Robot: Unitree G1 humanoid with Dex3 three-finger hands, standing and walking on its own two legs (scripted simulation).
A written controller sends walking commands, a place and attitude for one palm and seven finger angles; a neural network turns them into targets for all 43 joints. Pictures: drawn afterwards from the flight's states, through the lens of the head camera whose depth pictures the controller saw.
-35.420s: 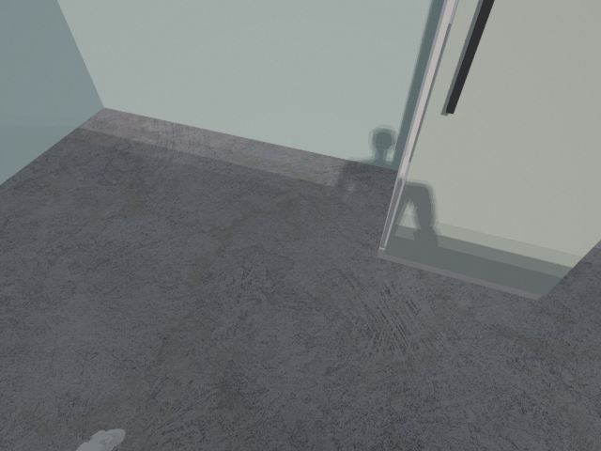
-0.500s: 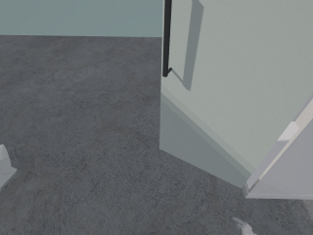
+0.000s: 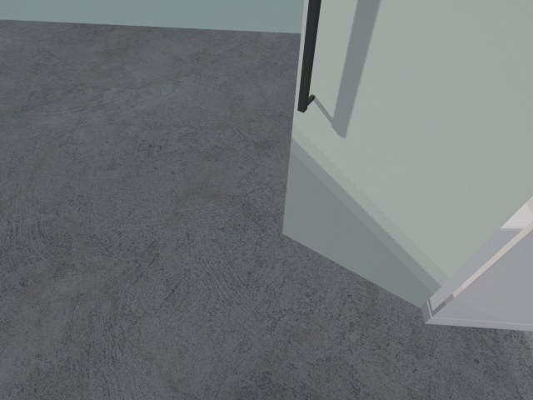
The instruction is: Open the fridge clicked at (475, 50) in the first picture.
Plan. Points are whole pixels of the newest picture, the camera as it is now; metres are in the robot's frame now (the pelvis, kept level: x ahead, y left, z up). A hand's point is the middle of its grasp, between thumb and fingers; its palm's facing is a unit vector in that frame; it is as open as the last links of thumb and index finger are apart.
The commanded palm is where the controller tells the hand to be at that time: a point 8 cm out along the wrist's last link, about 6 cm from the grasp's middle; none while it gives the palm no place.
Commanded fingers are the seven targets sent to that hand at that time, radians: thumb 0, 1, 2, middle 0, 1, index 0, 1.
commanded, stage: let the arm hang, fingers relaxed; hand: left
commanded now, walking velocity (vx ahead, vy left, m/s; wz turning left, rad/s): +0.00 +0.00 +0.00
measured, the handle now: (315, 32) +0.78 -0.06 +0.18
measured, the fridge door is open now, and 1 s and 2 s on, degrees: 61 61 61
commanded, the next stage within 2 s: look to check the result in 0.60 s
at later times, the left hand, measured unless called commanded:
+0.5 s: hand out of the picture +0.02 +0.22 -0.17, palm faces -0.01 -0.98 -0.22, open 7.4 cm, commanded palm none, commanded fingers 0.00 0.90 0.90 -0.20 -0.30 -0.20 -0.30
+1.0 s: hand out of the picture +0.07 +0.26 -0.15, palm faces -0.02 -0.95 -0.30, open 7.4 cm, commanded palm none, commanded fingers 0.00 0.90 0.90 -0.20 -0.30 -0.20 -0.30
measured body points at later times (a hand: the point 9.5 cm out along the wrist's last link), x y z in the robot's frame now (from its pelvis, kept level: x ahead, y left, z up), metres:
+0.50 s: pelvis +0.00 +0.03 +0.01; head +0.01 +0.02 +0.46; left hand +0.02 +0.27 -0.15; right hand +0.00 -0.22 -0.15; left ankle +0.02 +0.10 -0.74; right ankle +0.00 -0.10 -0.74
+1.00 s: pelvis +0.01 +0.02 +0.01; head +0.03 +0.02 +0.46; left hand +0.08 +0.31 -0.13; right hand +0.07 -0.26 -0.13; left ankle +0.02 +0.10 -0.74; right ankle +0.00 -0.10 -0.74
